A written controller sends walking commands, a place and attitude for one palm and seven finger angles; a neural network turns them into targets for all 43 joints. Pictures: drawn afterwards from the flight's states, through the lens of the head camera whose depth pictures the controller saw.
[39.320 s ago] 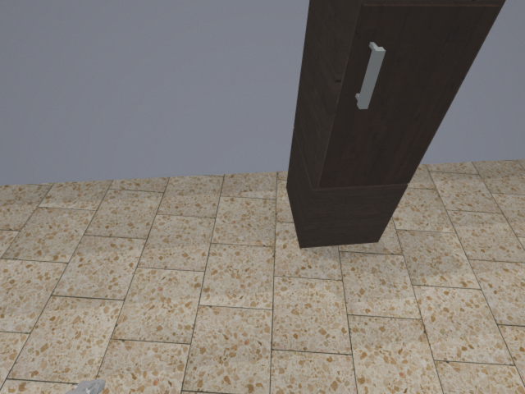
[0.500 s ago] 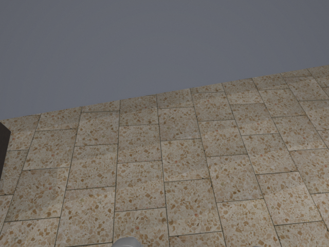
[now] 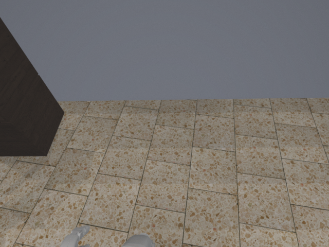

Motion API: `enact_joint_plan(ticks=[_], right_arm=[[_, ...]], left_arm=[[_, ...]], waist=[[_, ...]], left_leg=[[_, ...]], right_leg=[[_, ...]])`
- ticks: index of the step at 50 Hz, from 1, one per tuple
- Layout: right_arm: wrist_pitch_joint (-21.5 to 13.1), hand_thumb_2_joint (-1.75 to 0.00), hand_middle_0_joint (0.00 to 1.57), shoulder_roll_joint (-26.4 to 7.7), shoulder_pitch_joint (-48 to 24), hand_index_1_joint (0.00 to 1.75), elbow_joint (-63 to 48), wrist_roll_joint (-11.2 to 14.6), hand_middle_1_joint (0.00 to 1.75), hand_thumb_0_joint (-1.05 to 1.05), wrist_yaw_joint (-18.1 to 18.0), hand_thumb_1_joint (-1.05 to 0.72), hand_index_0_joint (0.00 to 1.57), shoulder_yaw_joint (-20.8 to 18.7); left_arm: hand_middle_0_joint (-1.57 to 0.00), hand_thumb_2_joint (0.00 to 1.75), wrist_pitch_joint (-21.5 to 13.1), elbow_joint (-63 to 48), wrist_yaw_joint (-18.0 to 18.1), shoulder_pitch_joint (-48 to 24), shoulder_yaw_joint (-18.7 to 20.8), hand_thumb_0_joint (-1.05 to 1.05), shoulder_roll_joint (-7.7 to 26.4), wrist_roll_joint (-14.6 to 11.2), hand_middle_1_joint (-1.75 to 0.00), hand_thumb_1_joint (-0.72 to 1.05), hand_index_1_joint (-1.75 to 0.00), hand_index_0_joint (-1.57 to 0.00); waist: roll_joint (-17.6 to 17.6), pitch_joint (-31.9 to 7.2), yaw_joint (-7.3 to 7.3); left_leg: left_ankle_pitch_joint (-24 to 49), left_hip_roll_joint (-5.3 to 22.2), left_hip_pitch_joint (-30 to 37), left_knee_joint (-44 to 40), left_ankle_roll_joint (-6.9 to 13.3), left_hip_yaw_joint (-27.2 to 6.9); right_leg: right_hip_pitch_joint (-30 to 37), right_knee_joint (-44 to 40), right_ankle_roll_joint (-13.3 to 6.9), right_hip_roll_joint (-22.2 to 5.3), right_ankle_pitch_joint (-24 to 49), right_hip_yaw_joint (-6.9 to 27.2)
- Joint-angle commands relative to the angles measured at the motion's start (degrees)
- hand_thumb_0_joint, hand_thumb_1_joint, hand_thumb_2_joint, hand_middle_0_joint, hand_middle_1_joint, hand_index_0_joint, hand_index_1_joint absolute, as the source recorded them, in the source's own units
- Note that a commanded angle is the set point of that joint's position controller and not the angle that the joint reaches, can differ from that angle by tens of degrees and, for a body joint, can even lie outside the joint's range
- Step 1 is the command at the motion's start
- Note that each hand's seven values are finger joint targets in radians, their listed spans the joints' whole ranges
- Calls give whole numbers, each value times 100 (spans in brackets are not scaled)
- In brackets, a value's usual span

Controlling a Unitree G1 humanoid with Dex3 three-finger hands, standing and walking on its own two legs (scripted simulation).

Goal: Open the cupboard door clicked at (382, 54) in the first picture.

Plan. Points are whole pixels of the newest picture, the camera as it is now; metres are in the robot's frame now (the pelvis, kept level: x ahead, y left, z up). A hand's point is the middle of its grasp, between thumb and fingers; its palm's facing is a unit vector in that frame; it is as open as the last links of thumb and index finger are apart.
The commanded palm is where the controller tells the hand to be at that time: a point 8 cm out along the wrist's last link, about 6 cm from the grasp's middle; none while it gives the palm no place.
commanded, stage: turn to face it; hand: left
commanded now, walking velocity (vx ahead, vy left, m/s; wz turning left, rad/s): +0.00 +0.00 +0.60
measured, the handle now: out of the picture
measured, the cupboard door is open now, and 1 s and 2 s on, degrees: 54 54 54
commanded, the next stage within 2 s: take the last steps up to it in 1.50 s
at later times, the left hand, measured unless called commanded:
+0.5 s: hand out of the picture +0.01 +0.25 -0.17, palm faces +0.34 -0.91 -0.24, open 7.4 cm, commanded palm none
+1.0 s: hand out of the picture -0.03 +0.18 -0.16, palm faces +0.59 -0.77 -0.21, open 7.3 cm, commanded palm none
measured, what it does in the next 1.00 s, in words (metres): steps on the spot, turning left: left foot, then right foot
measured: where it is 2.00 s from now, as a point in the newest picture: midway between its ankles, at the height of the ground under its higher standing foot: outside the picture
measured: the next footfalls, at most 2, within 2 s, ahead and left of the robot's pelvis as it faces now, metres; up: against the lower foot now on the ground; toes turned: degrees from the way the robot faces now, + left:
left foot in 0.30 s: +0.04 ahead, +0.13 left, +0.00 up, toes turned +17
right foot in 0.70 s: +0.11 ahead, -0.11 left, +0.00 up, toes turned +23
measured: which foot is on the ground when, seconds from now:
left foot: up 0.00-0.28, down 0.30-0.70, up 0.72-1.00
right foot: down 0.00-0.30, up 0.32-0.68, down 0.70-1.00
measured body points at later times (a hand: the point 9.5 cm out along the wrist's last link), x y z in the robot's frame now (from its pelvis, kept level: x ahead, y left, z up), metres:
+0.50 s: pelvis +0.01 +0.02 +0.01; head +0.04 +0.06 +0.45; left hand -0.01 +0.30 -0.15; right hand +0.19 -0.19 -0.12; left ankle +0.00 +0.12 -0.73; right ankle +0.04 -0.14 -0.66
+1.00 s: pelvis +0.02 -0.01 +0.01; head +0.06 +0.02 +0.46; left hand -0.06 +0.22 -0.14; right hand +0.25 -0.18 -0.13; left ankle -0.04 +0.10 -0.68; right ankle +0.07 -0.12 -0.73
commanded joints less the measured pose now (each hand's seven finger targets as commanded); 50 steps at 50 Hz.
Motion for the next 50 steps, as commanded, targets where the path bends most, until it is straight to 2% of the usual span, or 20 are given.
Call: enact_joint_plan(ticks=[1,4,9,12,13,15,16,17,19,23,30,33,34,35,36,37,38,41,46,50], right_arm=[[-116,-90,20,-498,-214,30,-481,-19,30,0,84,-90,20,-156],[-113,-90,20,-293,-444,30,-538,33,30,0,127,-90,20,-74],[-202,-90,20,-147,-801,30,-631,58,30,0,144,-90,20,30],[-263,-90,20,-296,-391,30,-551,42,30,0,110,-90,20,18],[-304,-90,20,-511,-17,30,-452,25,30,0,97,-90,20,-44],[-333,-90,20,-1573,791,30,-312,-14,30,0,-18,-90,20,-318],[-307,-90,20,-1562,929,30,-212,-29,30,0,-56,-90,20,-291],[-338,-90,20,-1364,665,30,-292,-42,30,0,-82,-90,20,-234],[-362,-90,20,-1134,-17,30,-487,-44,30,0,-147,-90,20,-165],[-375,-90,20,-1025,-124,30,-478,-42,30,0,-152,-90,20,-119],[-292,-90,20,-1066,-98,30,-468,-72,30,0,-98,-90,20,-193],[-265,-90,20,-986,-394,30,-569,-9,30,0,-92,-90,20,-206],[-273,-90,20,-728,-398,30,-625,50,30,0,-58,-90,20,-184],[-287,-90,20,-355,-358,30,-737,73,30,0,-37,-90,20,-117],[-258,-90,20,-612,-410,30,-724,17,30,0,-12,-90,20,-158],[-227,-90,20,-528,-285,30,-687,-15,30,0,41,-90,20,-139],[-168,-90,20,-517,-269,30,-509,-29,30,0,44,-90,20,-171],[-108,-90,20,-398,-268,30,-427,5,30,0,101,-90,20,-99],[-112,-90,20,-185,-725,30,-521,35,30,0,141,-90,20,-6],[-198,-90,20,-162,-729,30,-573,53,30,0,132,-90,20,34]], left_arm=[[-20,90,-136,-416,119,-84,166,0,904,-27,-30,90,-30,-20],[-20,90,-167,-303,111,282,175,0,923,-1,-30,90,-30,-20],[-20,90,-163,-68,89,802,277,0,1199,49,-30,90,-30,-20],[-20,90,-144,-54,45,689,319,0,1262,-5,-30,90,-30,-20],[-20,90,-125,-101,29,590,316,0,1181,-53,-30,90,-30,-20],[-20,90,-46,-495,-4,171,125,0,550,-91,-30,90,-30,-20],[-20,90,24,-559,23,-58,149,0,728,-50,-30,90,-30,-20],[-20,90,50,-497,41,-153,181,0,712,-31,-30,90,-30,-20],[-20,90,75,-280,-15,-62,191,0,698,-19,-30,90,-30,-20],[-20,90,90,-172,-50,133,195,0,612,-36,-30,90,-30,-20],[-20,90,39,-309,-17,16,158,0,620,-57,-30,90,-30,-20],[-20,90,-57,-185,22,585,214,0,715,-82,-30,90,-30,-20],[-20,90,-127,-170,66,782,286,0,1062,-28,-30,90,-30,-20],[-20,90,-166,-174,108,849,383,0,1538,45,-30,90,-30,-20],[-20,90,-154,-217,127,767,327,0,1545,12,-30,90,-30,-20],[-20,90,-137,-316,113,409,243,0,1309,-5,-30,90,-30,-20],[-20,90,-177,-327,121,198,199,0,1025,-27,-30,90,-30,-20],[-20,90,-188,-341,112,193,121,0,810,-51,-30,90,-30,-20],[-20,90,-188,-157,113,692,214,0,1082,0,-30,90,-30,-20],[-20,90,-163,-33,76,805,293,0,1226,47,-30,90,-30,-20]], waist=[[-1494,-331,-19],[-1359,-440,151],[-1453,-600,443],[-1360,-782,180],[-881,-979,-58],[1673,-1320,-512],[980,-1312,-515],[746,-1161,-414],[875,-756,-129],[589,-693,29],[891,-703,-11],[542,-853,323],[-259,-962,431],[-1934,-873,481],[-1740,-722,443],[-1193,-516,217],[-1603,-478,87],[-1504,-439,41],[-1144,-482,319],[-1477,-539,366]], left_leg=[[-1,446,-738,2061,-181,324],[16,438,-545,1124,-272,697],[-120,340,62,-576,-193,1115],[773,220,992,-1781,-74,1221],[1606,353,1844,-2439,30,995],[5159,2682,3038,-2755,1392,-2003],[4800,2771,2854,-2636,1633,-1740],[3512,2421,2385,-2852,1482,-1512],[2654,1906,1725,-2981,1151,-1168],[2485,1566,1656,-3053,1025,-942],[2262,1411,1341,-2924,1037,-1500],[2247,1081,663,-2369,750,-1420],[1527,654,-55,-1741,435,-1086],[-403,-213,-908,-284,-57,136],[-1037,37,-781,1077,-42,110],[-609,170,-726,1662,-32,51],[-327,278,-857,1996,-120,96],[146,422,-756,1877,-267,458],[-27,439,-307,357,-286,894],[-26,340,339,-820,-151,1151]], right_leg=[[518,-1577,-748,-1633,1655,836],[1027,-1293,-646,-1544,2892,198],[1431,-778,-653,-1768,3634,53],[1082,-145,-345,-1682,3470,-296],[543,518,-103,-1595,2978,-472],[-1826,2866,509,-419,-2126,-397],[-1869,3379,385,-495,-1969,211],[-1826,3451,345,-501,-1551,285],[-1742,3381,394,-497,-838,411],[-1411,2620,412,-278,-553,316],[-572,1041,333,103,-605,207],[785,-637,274,153,353,160],[1590,-1469,112,-528,310,869],[1860,-1919,-526,-2101,670,2409],[1021,-1921,-962,-2651,1049,2464],[664,-1825,-1005,-2262,997,1852],[731,-1681,-797,-1861,1563,1525],[953,-1377,-612,-1480,2902,366],[1297,-1184,-689,-1732,3178,85],[1193,-792,-646,-1859,3297,-38]])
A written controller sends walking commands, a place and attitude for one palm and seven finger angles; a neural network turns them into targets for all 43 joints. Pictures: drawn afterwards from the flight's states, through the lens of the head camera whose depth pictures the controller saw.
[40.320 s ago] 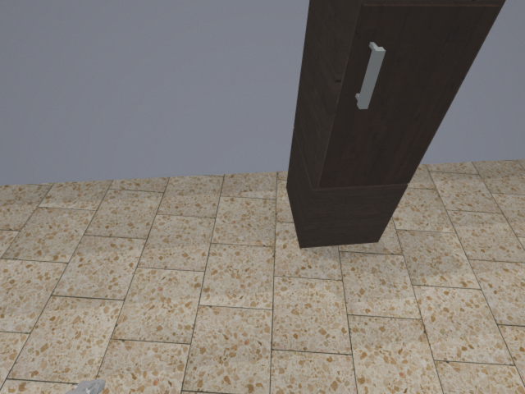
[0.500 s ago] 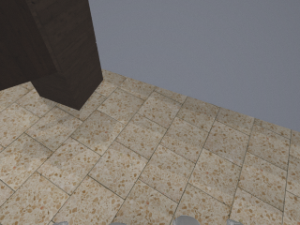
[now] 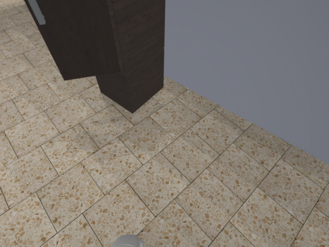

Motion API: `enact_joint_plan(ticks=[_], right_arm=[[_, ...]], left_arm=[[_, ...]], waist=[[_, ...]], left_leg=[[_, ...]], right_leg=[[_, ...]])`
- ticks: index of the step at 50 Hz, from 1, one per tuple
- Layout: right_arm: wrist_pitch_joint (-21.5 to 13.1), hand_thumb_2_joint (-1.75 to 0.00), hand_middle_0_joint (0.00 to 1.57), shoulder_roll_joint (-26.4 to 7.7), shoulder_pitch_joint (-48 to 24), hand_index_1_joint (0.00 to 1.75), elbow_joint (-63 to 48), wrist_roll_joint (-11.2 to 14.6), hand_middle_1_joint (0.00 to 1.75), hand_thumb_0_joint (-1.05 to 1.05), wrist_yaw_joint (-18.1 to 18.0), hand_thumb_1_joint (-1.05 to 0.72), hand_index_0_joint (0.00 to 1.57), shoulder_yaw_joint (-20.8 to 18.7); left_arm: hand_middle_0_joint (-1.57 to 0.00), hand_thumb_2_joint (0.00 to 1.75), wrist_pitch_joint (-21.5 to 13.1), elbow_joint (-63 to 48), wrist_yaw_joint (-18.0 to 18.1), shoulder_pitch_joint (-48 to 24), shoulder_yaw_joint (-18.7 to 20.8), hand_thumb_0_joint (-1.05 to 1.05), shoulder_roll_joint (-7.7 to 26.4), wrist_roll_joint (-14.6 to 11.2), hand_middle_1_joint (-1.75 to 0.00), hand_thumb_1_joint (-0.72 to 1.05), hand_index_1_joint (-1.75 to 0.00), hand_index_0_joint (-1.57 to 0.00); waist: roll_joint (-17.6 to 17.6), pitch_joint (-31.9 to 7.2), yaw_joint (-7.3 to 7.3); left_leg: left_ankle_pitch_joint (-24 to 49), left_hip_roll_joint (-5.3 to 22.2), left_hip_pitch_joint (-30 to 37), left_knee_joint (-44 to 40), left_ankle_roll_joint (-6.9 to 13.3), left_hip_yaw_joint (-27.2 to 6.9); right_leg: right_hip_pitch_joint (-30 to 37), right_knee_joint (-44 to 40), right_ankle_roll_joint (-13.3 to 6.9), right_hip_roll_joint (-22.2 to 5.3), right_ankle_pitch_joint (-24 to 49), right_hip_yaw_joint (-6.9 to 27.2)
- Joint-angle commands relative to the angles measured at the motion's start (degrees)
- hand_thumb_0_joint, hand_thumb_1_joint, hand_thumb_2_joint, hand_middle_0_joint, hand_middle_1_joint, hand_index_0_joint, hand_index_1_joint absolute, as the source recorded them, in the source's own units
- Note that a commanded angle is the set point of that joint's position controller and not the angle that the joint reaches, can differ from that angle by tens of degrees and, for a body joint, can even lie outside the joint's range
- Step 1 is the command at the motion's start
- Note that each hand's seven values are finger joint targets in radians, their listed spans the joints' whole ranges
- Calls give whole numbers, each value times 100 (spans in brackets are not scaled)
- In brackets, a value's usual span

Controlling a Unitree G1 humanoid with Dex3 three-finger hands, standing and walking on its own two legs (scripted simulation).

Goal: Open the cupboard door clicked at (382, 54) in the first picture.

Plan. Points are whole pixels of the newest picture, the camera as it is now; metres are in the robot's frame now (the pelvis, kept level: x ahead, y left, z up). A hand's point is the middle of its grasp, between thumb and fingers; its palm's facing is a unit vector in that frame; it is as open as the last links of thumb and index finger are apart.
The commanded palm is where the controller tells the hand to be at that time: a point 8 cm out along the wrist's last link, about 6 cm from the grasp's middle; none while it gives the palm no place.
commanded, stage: turn to face it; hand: left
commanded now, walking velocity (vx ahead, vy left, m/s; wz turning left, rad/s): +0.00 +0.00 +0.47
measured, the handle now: (34, 2) +0.97 +0.60 +0.09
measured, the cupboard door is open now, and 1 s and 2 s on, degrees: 54 54 54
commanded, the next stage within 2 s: take the last steps up to it in 0.50 s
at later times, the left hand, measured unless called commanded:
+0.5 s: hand out of the picture +0.06 +0.24 -0.16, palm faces +0.21 -0.95 -0.22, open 7.4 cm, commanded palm none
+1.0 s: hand out of the picture -0.07 +0.19 -0.16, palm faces +0.42 -0.88 -0.21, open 7.3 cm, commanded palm none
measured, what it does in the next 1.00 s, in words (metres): steps on the spot, turning left: left foot, then right foot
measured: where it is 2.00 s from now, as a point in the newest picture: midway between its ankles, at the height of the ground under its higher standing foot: (133, 214)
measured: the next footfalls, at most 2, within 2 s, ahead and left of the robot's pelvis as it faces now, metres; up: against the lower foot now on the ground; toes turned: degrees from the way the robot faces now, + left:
left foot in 0.08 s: +0.05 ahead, +0.12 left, +0.00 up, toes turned +8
right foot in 0.60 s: +0.05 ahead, -0.11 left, +0.00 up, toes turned +10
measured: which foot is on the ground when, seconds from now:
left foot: up 0.00-0.06, down 0.08-0.60, up 0.62-1.00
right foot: down 0.00-0.08, up 0.10-0.58, down 0.60-1.00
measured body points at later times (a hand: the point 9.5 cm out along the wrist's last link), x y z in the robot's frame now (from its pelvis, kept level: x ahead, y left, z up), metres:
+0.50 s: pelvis +0.00 +0.02 +0.00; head +0.04 +0.04 +0.45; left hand +0.05 +0.29 -0.14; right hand +0.10 -0.20 -0.14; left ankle +0.01 +0.12 -0.74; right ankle +0.02 -0.13 -0.70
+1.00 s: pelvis +0.05 +0.04 +0.00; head +0.08 +0.05 +0.45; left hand -0.09 +0.24 -0.15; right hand +0.21 -0.17 -0.14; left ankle +0.04 +0.18 -0.71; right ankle +0.01 -0.12 -0.74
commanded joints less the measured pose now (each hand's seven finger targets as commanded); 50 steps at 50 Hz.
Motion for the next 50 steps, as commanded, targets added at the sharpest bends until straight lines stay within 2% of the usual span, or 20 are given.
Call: enact_joint_plan(ticks=[1,3,4,5,6,8,12,16,23,27,28,29,30,31,33,36,41,44,48,50], right_arm=[[-312,-90,20,-240,-285,30,-606,17,30,0,0,-90,20,-3],[-389,-90,20,-586,272,30,-443,-13,30,0,-25,-90,20,-87],[-442,-90,20,-1204,672,30,-411,-53,30,0,-65,-90,20,-239],[-404,-90,20,-1561,1044,30,-312,-42,30,0,-154,-90,20,-313],[-400,-90,20,-1532,1063,30,-273,-68,30,0,-190,-90,20,-274],[-461,-90,20,-1174,580,30,-394,-73,30,0,-295,-90,20,-173],[-530,-90,20,-859,218,30,-426,-48,30,0,-334,-90,20,-31],[-535,-90,20,-815,465,30,-291,-52,30,0,-329,-90,20,-17],[-458,-90,20,-795,521,30,-171,-103,30,0,-296,-90,20,-47],[-446,-90,20,-697,366,30,-126,-49,30,0,-287,-90,20,-38],[-457,-90,20,-542,354,30,-120,-4,30,0,-266,-90,20,-23],[-472,-90,20,-277,396,30,-156,56,30,0,-229,-90,20,10],[-440,-90,20,-124,347,30,-231,41,30,0,-227,-90,20,62],[-375,-90,20,-287,304,30,-232,-5,30,0,-189,-90,20,5],[-297,-90,20,-313,325,30,-11,-85,30,0,-141,-90,20,-64],[-354,-90,20,-219,304,30,40,-81,30,0,-52,-90,20,-46],[-440,-90,20,-38,-146,30,-52,-71,30,0,0,-90,20,12],[-499,-90,20,53,-413,30,-144,-54,30,0,39,-90,20,49],[-593,-90,20,137,-397,30,-138,-43,30,0,80,-90,20,133],[-654,-90,20,97,128,30,73,-65,30,0,42,-90,20,131]], left_arm=[[-20,90,-103,-214,65,253,397,0,1395,10,-30,90,-30,-20],[-20,90,-63,-258,17,142,374,0,1281,-80,-30,90,-30,-20],[-20,90,-32,-419,-22,129,291,0,906,-112,-30,90,-30,-20],[-20,90,32,-601,7,-300,186,0,719,-96,-30,90,-30,-20],[-20,90,77,-657,25,-427,214,0,834,-72,-30,90,-30,-20],[-20,90,141,-372,31,-498,259,0,805,-36,-30,90,-30,-20],[-20,90,166,-78,-38,-105,253,0,750,-39,-30,90,-30,-20],[-20,90,154,-77,-29,-217,221,0,700,-45,-30,90,-30,-20],[-20,90,127,-148,-6,-485,155,0,572,-72,-30,90,-30,-20],[-20,90,31,61,35,28,172,0,579,-109,-30,90,-30,-20],[-20,90,-36,124,72,213,204,0,723,-106,-30,90,-30,-20],[-20,90,-105,157,115,302,271,0,1104,-40,-30,90,-30,-20],[-20,90,-129,134,119,252,292,0,1344,-19,-30,90,-30,-20],[-20,90,-122,61,101,179,266,0,1363,-21,-30,90,-30,-20],[-20,90,-173,58,103,-94,237,0,939,-49,-30,90,-30,-20],[-20,90,-314,215,41,232,213,0,767,-70,-30,90,-30,-20],[-20,90,-428,564,27,901,238,0,769,-17,-30,90,-30,-20],[-20,90,-438,787,-4,1164,221,0,806,19,-30,90,-30,-20],[-20,90,-410,934,-38,1111,214,0,932,39,-30,90,-30,-20],[-20,90,-382,968,-48,940,221,0,919,4,-30,90,-30,-20]], waist=[[-971,-732,143],[-152,-1016,-211],[1548,-1329,-405],[1906,-1384,-599],[1282,-1305,-553],[1351,-1002,-334],[921,-842,3],[711,-885,-53],[1114,-713,-132],[898,-879,128],[489,-990,211],[-512,-1052,225],[-1277,-750,207],[-857,-601,256],[-936,-73,66],[-707,-109,107],[-520,-225,359],[-802,-175,465],[-1004,-71,375],[-839,-121,63]], left_leg=[[372,-131,461,-1458,154,294],[1777,67,1904,-2607,340,-22],[3322,1523,2820,-2818,972,-1986],[4890,2264,2659,-2930,1691,-2746],[4456,2321,2379,-2869,1871,-2448],[3746,1670,1879,-3099,1477,-2168],[3450,1198,1645,-3241,1248,-1506],[3415,1200,1857,-3289,1351,-1694],[2659,1151,1365,-3318,1394,-2012],[2604,862,831,-2900,1145,-1967],[2298,618,491,-2578,909,-1804],[1315,68,-203,-1853,548,-1184],[-324,-440,-380,-904,292,-563],[-744,-313,-336,75,314,-611],[-3,-116,-947,1100,258,-702],[597,62,-1204,1317,176,-561],[667,195,-1276,319,98,-264],[590,146,-1040,-410,141,-27],[657,-29,-7,-1467,283,258],[1123,-244,1190,-2231,350,543]], right_leg=[[562,-158,-608,-1307,3208,646],[-373,903,-117,-1026,2364,221],[-1752,2221,327,-228,-386,-13],[-2253,3134,366,81,-2147,565],[-2208,3593,256,-7,-1912,985],[-2342,3895,261,34,-1066,1238],[-2093,3703,313,156,-286,1207],[-1995,3120,333,281,-299,1152],[-1164,1621,213,536,-663,984],[127,-78,119,651,302,919],[770,-801,57,408,745,1180],[1312,-1203,-241,-561,910,2176],[747,-1479,-893,-1575,1222,2962],[152,-1637,-1222,-1822,642,2963],[171,-1760,-1011,-1209,484,2549],[602,-1745,-793,-1023,763,1877],[1241,-1760,-860,-1199,1193,1684],[1250,-1700,-884,-1209,1420,1548],[581,-1504,-764,-1105,1221,1210],[-99,-1133,-574,-842,833,918]])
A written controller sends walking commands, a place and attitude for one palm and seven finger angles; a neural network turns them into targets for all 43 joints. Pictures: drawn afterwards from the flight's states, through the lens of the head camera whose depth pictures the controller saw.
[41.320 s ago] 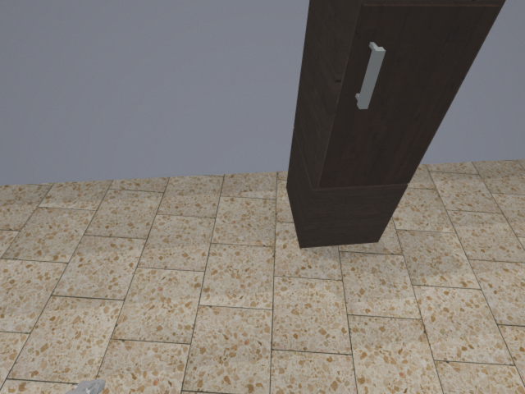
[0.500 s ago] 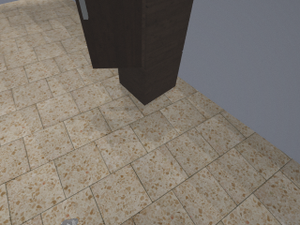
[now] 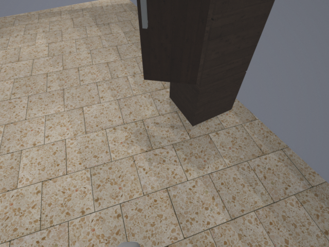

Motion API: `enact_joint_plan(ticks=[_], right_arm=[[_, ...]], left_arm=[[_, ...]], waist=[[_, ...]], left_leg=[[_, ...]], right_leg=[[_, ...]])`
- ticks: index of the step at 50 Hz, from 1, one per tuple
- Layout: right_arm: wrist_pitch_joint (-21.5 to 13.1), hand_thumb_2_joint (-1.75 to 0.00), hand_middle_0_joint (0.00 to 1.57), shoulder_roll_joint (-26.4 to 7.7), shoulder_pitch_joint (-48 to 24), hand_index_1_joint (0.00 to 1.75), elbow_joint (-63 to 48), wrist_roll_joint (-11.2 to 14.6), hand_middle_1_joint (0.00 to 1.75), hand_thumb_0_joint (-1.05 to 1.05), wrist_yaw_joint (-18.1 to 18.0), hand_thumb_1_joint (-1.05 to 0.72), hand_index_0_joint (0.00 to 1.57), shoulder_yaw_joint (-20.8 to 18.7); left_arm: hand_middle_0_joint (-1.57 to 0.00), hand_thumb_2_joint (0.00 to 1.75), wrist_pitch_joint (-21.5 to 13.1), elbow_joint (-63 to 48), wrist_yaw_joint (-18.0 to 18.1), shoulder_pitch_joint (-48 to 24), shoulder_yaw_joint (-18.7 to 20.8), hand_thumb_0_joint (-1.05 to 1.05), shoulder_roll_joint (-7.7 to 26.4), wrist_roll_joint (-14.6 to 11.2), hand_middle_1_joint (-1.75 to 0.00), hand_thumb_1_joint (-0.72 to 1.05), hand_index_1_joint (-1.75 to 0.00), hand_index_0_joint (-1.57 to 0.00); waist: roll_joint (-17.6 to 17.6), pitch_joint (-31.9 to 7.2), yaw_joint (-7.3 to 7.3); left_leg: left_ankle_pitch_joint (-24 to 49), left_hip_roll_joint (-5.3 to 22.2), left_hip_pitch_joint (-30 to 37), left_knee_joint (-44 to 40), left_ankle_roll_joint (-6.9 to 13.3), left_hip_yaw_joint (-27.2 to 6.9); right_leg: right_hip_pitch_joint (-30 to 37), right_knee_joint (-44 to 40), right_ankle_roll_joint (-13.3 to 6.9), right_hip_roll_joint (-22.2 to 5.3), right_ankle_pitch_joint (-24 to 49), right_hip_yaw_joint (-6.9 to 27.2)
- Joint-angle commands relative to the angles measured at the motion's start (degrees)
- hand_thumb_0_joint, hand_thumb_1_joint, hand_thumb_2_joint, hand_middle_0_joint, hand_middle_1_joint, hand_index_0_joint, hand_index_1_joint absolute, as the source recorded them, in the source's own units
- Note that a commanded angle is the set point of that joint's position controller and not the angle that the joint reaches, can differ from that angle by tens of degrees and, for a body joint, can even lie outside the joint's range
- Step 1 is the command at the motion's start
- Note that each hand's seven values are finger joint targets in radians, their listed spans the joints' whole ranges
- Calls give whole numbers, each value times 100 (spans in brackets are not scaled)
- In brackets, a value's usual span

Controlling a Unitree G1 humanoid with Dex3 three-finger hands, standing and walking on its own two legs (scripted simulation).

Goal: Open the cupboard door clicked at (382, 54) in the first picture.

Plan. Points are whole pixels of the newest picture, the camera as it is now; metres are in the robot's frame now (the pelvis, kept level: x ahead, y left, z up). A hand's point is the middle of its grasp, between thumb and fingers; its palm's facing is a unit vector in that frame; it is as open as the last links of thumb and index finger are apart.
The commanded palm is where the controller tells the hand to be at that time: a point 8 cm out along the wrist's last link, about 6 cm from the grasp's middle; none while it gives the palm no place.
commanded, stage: take the last steps up to it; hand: left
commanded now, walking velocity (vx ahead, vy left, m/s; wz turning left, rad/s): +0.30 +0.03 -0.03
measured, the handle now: (144, 8) +1.06 +0.22 +0.09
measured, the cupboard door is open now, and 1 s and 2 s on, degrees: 54 54 54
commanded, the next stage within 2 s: come to a stop and stand still in 1.14 s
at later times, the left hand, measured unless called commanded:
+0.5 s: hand (116, 184) +0.31 +0.20 -0.17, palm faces -0.06 -0.98 -0.21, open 7.3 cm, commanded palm none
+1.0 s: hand (109, 187) +0.31 +0.23 -0.19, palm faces +0.03 -0.99 -0.13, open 7.3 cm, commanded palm none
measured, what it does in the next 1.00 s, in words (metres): walks ahead: left foot, then right foot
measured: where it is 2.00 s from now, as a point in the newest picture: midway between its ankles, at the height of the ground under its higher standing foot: (167, 205)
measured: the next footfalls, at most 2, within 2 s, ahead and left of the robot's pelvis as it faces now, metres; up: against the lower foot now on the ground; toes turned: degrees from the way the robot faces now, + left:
left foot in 0.06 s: +0.09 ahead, +0.14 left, +0.00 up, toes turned +6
right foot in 0.50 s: +0.28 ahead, -0.09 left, +0.00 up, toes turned -10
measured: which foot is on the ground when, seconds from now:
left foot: up 0.00-0.04, down 0.06-0.50, up 0.52-0.88, down 0.90-1.00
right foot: down 0.00-0.06, up 0.08-0.48, down 0.50-0.92, up 0.94-1.00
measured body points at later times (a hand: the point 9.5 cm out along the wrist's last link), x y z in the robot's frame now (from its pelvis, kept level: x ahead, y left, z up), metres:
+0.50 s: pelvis +0.17 +0.02 -0.02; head +0.19 +0.01 +0.43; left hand +0.31 +0.25 -0.15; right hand +0.08 -0.21 -0.17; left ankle +0.05 +0.13 -0.74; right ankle +0.24 -0.08 -0.75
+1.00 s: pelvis +0.36 +0.06 -0.01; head +0.37 +0.08 +0.44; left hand +0.31 +0.28 -0.18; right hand +0.43 -0.18 -0.14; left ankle +0.40 +0.14 -0.74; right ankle +0.26 -0.06 -0.68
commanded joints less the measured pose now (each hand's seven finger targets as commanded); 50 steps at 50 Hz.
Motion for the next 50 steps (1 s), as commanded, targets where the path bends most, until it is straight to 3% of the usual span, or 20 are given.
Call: enact_joint_plan(ticks=[1,2,3,4,9,13,20,23,24,25,26,28,31,39,43,44,45,46,47,50], right_arm=[[-362,-90,20,-245,539,30,-183,-8,30,0,-32,-90,20,-2],[-417,-90,20,-731,1299,30,26,-36,30,0,-110,-90,20,-140],[-438,-90,20,-1271,2046,30,163,-80,30,0,-200,-90,20,-280],[-391,-90,20,-1321,2242,30,214,-45,30,0,-280,-90,20,-264],[-574,-90,20,-484,944,30,-51,-28,30,0,-333,-90,20,20],[-654,-90,20,-344,1124,30,78,-28,30,0,-339,-90,20,1],[-572,-90,20,-479,1392,30,319,-88,30,0,-331,-90,20,14],[-538,-90,20,-494,1324,30,383,-50,30,0,-325,-90,20,46],[-558,-90,20,-375,1240,30,317,24,30,0,-285,-90,20,57],[-563,-90,20,-127,1306,30,162,92,30,0,-264,-90,20,82],[-514,-90,20,-331,967,30,62,87,30,0,-253,-90,20,53],[-489,-90,20,-188,598,30,39,53,30,0,-242,-90,20,15],[-312,-90,20,106,1025,30,228,-17,30,0,-180,-90,20,61],[-396,-90,20,277,263,30,-111,-6,30,0,-42,-90,20,34],[-509,-90,20,37,542,30,9,-32,30,0,-70,-90,20,13],[-548,-90,20,-209,984,30,138,-41,30,0,-117,-90,20,-50],[-589,-90,20,-747,1748,30,299,-110,30,0,-186,-90,20,-159],[-552,-90,20,-1087,2288,30,354,-116,30,0,-260,-90,20,-218],[-506,-90,20,-1046,2121,30,322,-93,30,0,-299,-90,20,-183],[-605,-90,20,-438,1207,30,69,-44,30,0,-350,-90,20,23]], left_arm=[[-20,90,-77,-171,30,-120,133,0,909,-59,-30,90,-30,-20],[-20,90,-64,-265,-8,-116,77,0,650,-85,-30,90,-30,-20],[-20,90,-69,-511,-25,-301,-6,0,359,-115,-30,90,-30,-20],[-20,90,-52,-678,9,-758,-8,0,478,-86,-30,90,-30,-20],[-20,90,78,-421,-105,-619,35,0,304,-47,-30,90,-30,-20],[-20,90,128,-522,-122,-829,33,0,170,-55,-30,90,-30,-20],[-20,90,110,-861,-167,-1735,37,0,295,-55,-30,90,-30,-20],[-20,90,39,-601,-149,-831,140,0,581,-41,-30,90,-30,-20],[-20,90,-41,-355,-100,-2,254,0,963,-9,-30,90,-30,-20],[-20,90,-72,-187,-43,686,386,0,1476,-31,-30,90,-30,-20],[-20,90,-59,-229,7,601,359,0,1534,-143,-30,90,-30,-20],[-20,90,-83,-483,77,-320,222,0,1033,-142,-30,90,-30,-20],[-20,90,-156,-597,69,-862,92,0,615,-123,-30,90,-30,-20],[-20,90,-249,-171,12,-322,154,0,764,-68,-30,90,-30,-20],[-20,90,-173,-65,2,-358,145,0,757,-95,-30,90,-30,-20],[-20,90,-158,-87,-22,-349,119,0,637,-95,-30,90,-30,-20],[-20,90,-148,-222,-42,-337,73,0,375,-113,-30,90,-30,-20],[-20,90,-165,-437,-47,-525,16,0,306,-128,-30,90,-30,-20],[-20,90,-157,-492,-18,-775,32,0,399,-77,-30,90,-30,-20],[-20,90,-51,-283,-67,-744,46,0,274,-46,-30,90,-30,-20]], waist=[[-414,3,-577],[674,-496,-915],[1896,-774,-1165],[1355,-618,-1226],[848,293,-468],[659,207,-374],[797,364,-507],[317,1,9],[-398,-484,365],[-1614,-911,489],[-1069,-724,480],[-525,19,81],[-466,13,-416],[-347,41,-210],[-292,123,-479],[324,-51,-672],[1482,-399,-975],[1989,-707,-1113],[1317,-479,-1052],[733,137,-569]], left_leg=[[429,-330,1963,-1426,198,421],[103,537,3067,-1610,501,-663],[71,1893,3609,-2262,1117,-2593],[337,2195,3334,-2431,1417,-2781],[911,1556,1384,-2907,1148,-1332],[1965,1321,1555,-2893,1170,-639],[2335,1317,1781,-2534,1062,-488],[2734,953,1265,-1116,776,-177],[2244,516,347,215,535,173],[-915,-300,-933,2062,245,468],[-1510,-63,-1264,3036,287,-245],[-571,377,-1408,3137,232,-556],[14,537,-520,2271,85,-364],[369,303,-343,-54,-4,57],[814,-16,1094,-1189,80,344],[615,121,1976,-1342,199,85],[387,1266,2753,-1788,665,-1460],[688,2264,3121,-2413,1293,-2772],[866,2370,2759,-2436,1499,-2688],[1245,1811,1354,-2752,1132,-1577]], right_leg=[[-1320,305,-586,-682,1110,445],[-2121,1678,-348,-236,565,32],[-3246,3333,-123,357,-1385,-224],[-3535,4291,-284,243,-1485,415],[-3106,4428,-252,-158,-18,755],[-2894,3302,-202,-64,519,590],[-2243,1684,-346,281,678,249],[-422,847,-519,547,909,161],[949,589,-806,-117,839,1088],[1859,-222,-1513,-1662,1074,3242],[1339,-679,-1751,-1953,794,3636],[146,-858,-1508,-1565,888,2813],[-964,-1134,-1187,-1018,1106,1359],[-475,-1037,-1275,-935,1097,1191],[-1122,-349,-938,-605,754,904],[-1710,487,-788,-357,737,721],[-2525,2019,-519,257,43,173],[-3191,3663,-390,659,-1369,106],[-3398,4466,-475,417,-1320,602],[-3161,4691,-371,3,-187,863]])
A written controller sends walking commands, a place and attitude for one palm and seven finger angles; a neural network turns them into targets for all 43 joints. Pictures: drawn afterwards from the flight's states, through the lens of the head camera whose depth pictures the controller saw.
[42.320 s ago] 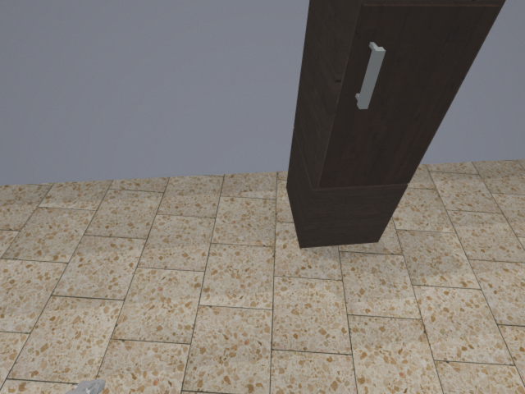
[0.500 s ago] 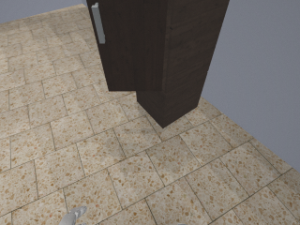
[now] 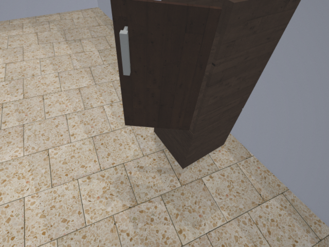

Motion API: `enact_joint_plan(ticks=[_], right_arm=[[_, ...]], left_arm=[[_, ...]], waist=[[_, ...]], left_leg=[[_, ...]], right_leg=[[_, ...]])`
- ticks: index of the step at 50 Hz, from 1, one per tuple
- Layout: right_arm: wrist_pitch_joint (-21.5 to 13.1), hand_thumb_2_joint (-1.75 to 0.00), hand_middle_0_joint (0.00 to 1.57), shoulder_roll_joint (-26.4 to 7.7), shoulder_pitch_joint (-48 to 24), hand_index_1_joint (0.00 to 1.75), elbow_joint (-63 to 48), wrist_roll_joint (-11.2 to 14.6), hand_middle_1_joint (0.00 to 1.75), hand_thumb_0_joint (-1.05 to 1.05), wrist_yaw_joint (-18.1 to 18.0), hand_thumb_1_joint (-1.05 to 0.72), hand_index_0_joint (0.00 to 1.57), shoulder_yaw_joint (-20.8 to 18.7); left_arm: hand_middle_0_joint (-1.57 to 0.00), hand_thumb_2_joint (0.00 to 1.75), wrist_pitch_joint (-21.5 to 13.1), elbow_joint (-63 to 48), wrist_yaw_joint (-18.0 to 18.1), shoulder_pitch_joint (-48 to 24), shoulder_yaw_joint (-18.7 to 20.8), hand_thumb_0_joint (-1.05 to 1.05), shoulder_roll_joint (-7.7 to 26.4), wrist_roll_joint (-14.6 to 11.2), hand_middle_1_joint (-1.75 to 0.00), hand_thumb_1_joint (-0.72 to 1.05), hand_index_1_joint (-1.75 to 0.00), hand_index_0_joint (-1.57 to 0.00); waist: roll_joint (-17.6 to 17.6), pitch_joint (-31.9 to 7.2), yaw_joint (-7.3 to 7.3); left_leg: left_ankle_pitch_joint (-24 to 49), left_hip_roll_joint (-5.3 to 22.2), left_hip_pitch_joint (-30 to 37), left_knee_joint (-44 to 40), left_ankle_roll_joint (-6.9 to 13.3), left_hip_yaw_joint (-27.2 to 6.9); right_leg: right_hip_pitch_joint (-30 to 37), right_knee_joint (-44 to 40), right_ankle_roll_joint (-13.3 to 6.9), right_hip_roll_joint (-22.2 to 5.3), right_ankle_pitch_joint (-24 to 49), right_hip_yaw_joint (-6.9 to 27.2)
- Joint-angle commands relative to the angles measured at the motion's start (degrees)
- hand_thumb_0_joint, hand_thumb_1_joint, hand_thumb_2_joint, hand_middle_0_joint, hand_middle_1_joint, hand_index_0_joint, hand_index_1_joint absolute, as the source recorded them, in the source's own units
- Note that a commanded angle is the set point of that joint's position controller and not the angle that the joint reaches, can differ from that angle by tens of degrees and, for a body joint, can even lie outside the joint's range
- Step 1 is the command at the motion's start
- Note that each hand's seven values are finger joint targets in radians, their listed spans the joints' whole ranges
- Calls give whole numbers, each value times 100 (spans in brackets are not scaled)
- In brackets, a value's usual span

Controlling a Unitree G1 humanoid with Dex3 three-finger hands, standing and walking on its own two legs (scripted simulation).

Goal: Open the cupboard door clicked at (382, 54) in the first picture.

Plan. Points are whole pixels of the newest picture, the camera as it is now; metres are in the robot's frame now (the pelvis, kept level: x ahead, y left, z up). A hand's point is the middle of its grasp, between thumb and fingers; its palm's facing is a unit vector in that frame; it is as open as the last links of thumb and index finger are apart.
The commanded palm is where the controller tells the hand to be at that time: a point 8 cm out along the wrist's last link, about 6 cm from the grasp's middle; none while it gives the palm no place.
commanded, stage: take the last steps up to it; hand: left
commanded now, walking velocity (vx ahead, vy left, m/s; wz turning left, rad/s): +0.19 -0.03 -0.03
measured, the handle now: (126, 51) +0.69 +0.20 +0.10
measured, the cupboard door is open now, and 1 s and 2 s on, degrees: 54 54 54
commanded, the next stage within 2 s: come to a stop and stand still in 0.14 s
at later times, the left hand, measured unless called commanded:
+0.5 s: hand (121, 217) +0.22 +0.14 -0.16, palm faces -0.01 -0.98 -0.19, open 7.3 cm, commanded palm none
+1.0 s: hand out of the picture +0.09 +0.18 -0.16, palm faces +0.05 -0.97 -0.22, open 7.4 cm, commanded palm none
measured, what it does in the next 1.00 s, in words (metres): walks ahead: right foot, then left foot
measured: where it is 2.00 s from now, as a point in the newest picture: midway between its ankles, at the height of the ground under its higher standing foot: outside the picture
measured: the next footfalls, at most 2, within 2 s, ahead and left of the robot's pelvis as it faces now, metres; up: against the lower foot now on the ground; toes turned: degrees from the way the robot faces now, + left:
right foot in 0.36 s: +0.19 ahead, -0.14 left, +0.00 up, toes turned -6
left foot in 0.64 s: +0.15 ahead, +0.09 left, +0.00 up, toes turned +6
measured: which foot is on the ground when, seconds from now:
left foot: down 0.00-0.38, up 0.40-0.62, down 0.64-1.00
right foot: up 0.00-0.34, down 0.36-0.66, up 0.68-0.86, down 0.88-1.00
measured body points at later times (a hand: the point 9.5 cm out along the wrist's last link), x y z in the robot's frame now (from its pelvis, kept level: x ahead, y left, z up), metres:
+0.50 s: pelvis +0.12 -0.03 +0.00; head +0.16 -0.04 +0.45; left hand +0.22 +0.19 -0.15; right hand +0.06 -0.24 -0.16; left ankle +0.06 +0.08 -0.72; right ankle +0.15 -0.13 -0.73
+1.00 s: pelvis +0.11 +0.00 +0.01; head +0.13 -0.01 +0.46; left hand +0.09 +0.23 -0.15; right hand +0.18 -0.23 -0.15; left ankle +0.11 +0.08 -0.73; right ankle +0.06 -0.13 -0.73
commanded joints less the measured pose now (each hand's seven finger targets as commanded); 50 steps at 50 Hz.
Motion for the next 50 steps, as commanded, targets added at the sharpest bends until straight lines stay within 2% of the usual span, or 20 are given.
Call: enact_joint_plan(ticks=[1,6,12,15,17,18,19,21,23,27,30,31,33,34,38,42,45,46,48,50], right_arm=[[-49,-90,20,-669,1067,30,150,36,30,0,-131,-90,20,-67],[-76,-90,20,-585,1126,30,252,47,30,0,-151,-90,20,-60],[34,-90,20,-566,1412,30,459,9,30,0,-150,-90,20,-27],[119,-90,20,-517,1266,30,507,29,30,0,-203,-90,20,12],[149,-90,20,-359,1215,30,498,125,30,0,-203,-90,20,45],[222,-90,20,-296,1369,30,489,191,30,0,-181,-90,20,34],[327,-90,20,-237,1540,30,544,216,30,0,-164,-90,20,42],[454,-90,20,-80,1635,30,649,225,30,0,-185,-90,20,28],[509,-90,20,-258,1460,30,609,225,30,0,-204,-90,20,-22],[603,-90,20,-174,1131,30,480,204,30,0,-173,-90,20,-61],[616,-90,20,-68,1434,30,509,155,30,0,-135,-90,20,-82],[592,-90,20,-205,1486,30,490,121,30,0,-124,-90,20,-100],[529,-90,20,-729,946,30,160,23,30,0,-149,-90,20,-160],[528,-90,20,-730,633,30,51,15,30,0,-129,-90,20,-152],[421,-90,20,-714,273,30,-111,19,30,0,-198,-90,20,-82],[322,-90,20,-793,442,30,5,94,30,0,-191,-90,20,-86],[310,-90,20,-573,529,30,69,199,30,0,-149,-90,20,-65],[322,-90,20,-571,531,30,105,201,30,0,-118,-90,20,-47],[309,-90,20,-617,495,30,176,159,30,0,-130,-90,20,-51],[315,-90,20,-595,536,30,263,175,30,0,-128,-90,20,-44]], left_arm=[[-20,90,-171,-584,-20,-414,18,0,186,17,-30,90,-30,-20],[-20,90,-38,-626,-1,-441,-7,0,97,1,-30,90,-30,-20],[-20,90,-18,-827,5,-1107,-55,0,123,-4,-30,90,-30,-20],[-20,90,-20,-757,60,-928,-72,0,181,-24,-30,90,-30,-20],[-20,90,-106,-558,142,-284,-7,0,613,-35,-30,90,-30,-20],[-20,90,-138,-487,188,-232,7,0,906,-53,-30,90,-30,-20],[-20,90,-110,-532,209,-351,0,0,1064,-88,-30,90,-30,-20],[-20,90,-79,-640,300,-678,10,0,931,-68,-30,90,-30,-20],[-20,90,-77,-650,370,-673,33,0,911,-72,-30,90,-30,-20],[-20,90,-4,-744,397,-898,156,0,988,-35,-30,90,-30,-20],[-20,90,70,-856,365,-1239,179,0,878,-33,-30,90,-30,-20],[-20,90,115,-940,325,-1304,141,0,745,-59,-30,90,-30,-20],[-20,90,223,-1025,276,-1227,77,0,320,-106,-30,90,-30,-20],[-20,90,283,-985,280,-1173,79,0,337,-45,-30,90,-30,-20],[-20,90,303,-849,199,-872,49,0,345,-7,-30,90,-30,-20],[-20,90,121,-754,199,-619,-53,0,344,-47,-30,90,-30,-20],[-20,90,-34,-638,260,-532,-104,0,640,-57,-30,90,-30,-20],[-20,90,-30,-650,252,-590,-131,0,710,-76,-30,90,-30,-20],[-20,90,-74,-514,275,-406,-155,0,581,-60,-30,90,-30,-20],[-20,90,-88,-483,298,-363,-200,0,507,-71,-30,90,-30,-20]], waist=[[836,156,-276],[692,-99,-155],[983,182,-318],[742,139,-151],[-40,-479,95],[-416,-649,-30],[-554,-583,-129],[-910,-737,-223],[-1170,-906,-88],[-392,-700,-100],[-367,-480,-369],[3,-324,-377],[1464,82,-174],[1310,190,-114],[1084,335,-51],[537,-463,-67],[72,-556,-286],[211,-456,-320],[-263,-635,-280],[-332,-499,-290]], left_leg=[[1167,1658,930,-2191,446,-1659],[2188,1411,1081,-2135,440,-922],[2370,1345,1184,-1959,446,-848],[2934,1198,830,-1275,238,-681],[1780,632,313,-503,-271,-445],[249,244,-41,-333,-515,-288],[-1096,92,175,-139,-581,-341],[-1302,125,326,241,-590,-403],[-1610,54,-14,732,-619,-539],[-1420,-27,-32,769,-682,-567],[-55,15,877,-478,-646,-495],[397,198,1165,-859,-542,-670],[253,1396,-137,-1969,179,-2011],[-683,1440,-646,-2284,330,-1993],[73,1233,-50,-2191,432,-1764],[2042,996,1256,-1358,339,-1319],[1511,428,1303,-1048,-216,-935],[985,384,1367,-1200,-264,-964],[1912,477,1611,-972,-198,-916],[1676,459,1568,-1099,-204,-904]], right_leg=[[-1603,974,50,-359,848,343],[-1241,-115,157,-324,1306,189],[-861,-1494,94,-150,1329,-107],[223,-2541,73,17,1705,-131],[1642,-3201,-27,-475,4324,562],[1961,-3083,-485,-1296,5719,1216],[1571,-3333,-845,-1748,6019,1199],[1450,-3170,-951,-1544,6574,983],[1870,-3133,-1004,-1617,7328,984],[1486,-3224,-1087,-1646,6587,946],[406,-3191,-683,-1321,4112,705],[-103,-3026,-410,-996,2836,519],[66,-2235,96,-59,609,-69],[389,-1666,31,18,276,76],[-231,-991,-20,17,132,421],[287,-2900,89,28,927,292],[541,-3639,-144,-498,2906,1016],[309,-3691,-162,-553,2379,979],[473,-3512,-81,-359,3108,846],[504,-3637,-66,-377,2968,831]])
